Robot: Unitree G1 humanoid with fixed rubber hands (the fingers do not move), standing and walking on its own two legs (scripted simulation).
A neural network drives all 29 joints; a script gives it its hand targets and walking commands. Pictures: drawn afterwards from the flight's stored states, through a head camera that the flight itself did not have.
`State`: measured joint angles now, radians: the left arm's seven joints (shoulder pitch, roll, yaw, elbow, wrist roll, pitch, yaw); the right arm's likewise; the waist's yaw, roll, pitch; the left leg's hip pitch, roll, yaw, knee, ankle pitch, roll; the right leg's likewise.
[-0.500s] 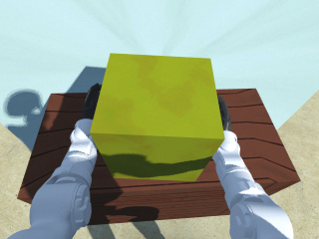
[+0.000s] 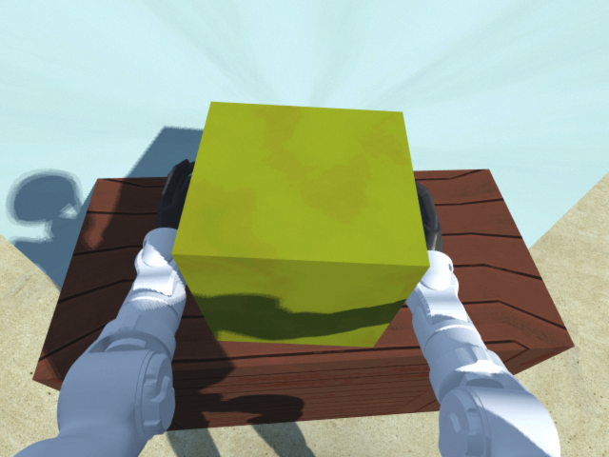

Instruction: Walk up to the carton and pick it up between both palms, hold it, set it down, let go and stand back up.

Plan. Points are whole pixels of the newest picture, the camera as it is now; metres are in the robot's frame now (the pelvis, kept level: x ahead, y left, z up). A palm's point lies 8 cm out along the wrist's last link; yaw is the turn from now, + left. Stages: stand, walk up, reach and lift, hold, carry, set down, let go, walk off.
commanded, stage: reach and lift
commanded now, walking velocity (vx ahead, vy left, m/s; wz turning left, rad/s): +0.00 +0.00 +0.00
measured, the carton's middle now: (300, 237) +0.41 +0.01 +0.02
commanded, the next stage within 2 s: none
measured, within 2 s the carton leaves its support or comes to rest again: leaves its support in 0.22 s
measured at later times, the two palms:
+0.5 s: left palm (171, 231) +0.39 +0.18 +0.06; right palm (435, 254) +0.36 -0.16 +0.05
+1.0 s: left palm (178, 232) +0.39 +0.17 +0.06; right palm (441, 256) +0.36 -0.17 +0.05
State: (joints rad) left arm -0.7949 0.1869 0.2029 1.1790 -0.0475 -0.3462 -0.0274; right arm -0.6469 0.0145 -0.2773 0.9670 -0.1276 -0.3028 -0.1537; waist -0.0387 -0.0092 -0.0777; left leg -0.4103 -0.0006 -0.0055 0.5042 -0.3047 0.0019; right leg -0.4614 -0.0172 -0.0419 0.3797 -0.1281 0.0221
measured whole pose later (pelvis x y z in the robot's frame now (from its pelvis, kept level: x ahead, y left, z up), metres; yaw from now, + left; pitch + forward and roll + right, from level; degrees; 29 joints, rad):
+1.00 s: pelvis -0.02 +0.00 +0.00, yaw +0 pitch +11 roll -2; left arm -0.77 0.16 0.15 1.23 -0.03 -0.44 0.04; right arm -0.59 -0.01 -0.26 0.98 -0.11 -0.39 -0.14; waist -0.04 -0.01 -0.11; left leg -0.41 0.00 -0.01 0.50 -0.28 0.00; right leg -0.46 -0.02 -0.04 0.37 -0.10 0.02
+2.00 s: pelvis -0.05 -0.01 +0.00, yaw +0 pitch +2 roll -1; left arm -0.77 0.16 0.11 0.69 -0.03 0.41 0.15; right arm -0.74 -0.11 -0.19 0.68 0.09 0.37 -0.09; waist -0.04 -0.01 -0.14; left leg -0.28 0.00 -0.01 0.50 -0.25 0.00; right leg -0.32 -0.01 -0.04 0.35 -0.06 0.02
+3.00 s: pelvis -0.05 -0.01 +0.00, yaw +1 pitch +2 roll -1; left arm -0.78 0.16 0.15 0.53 -0.03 0.59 0.16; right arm -0.83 -0.13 -0.19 0.63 0.14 0.50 -0.10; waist -0.04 -0.01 -0.15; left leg -0.28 0.00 -0.02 0.50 -0.25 0.00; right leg -0.32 -0.01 -0.04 0.35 -0.06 0.01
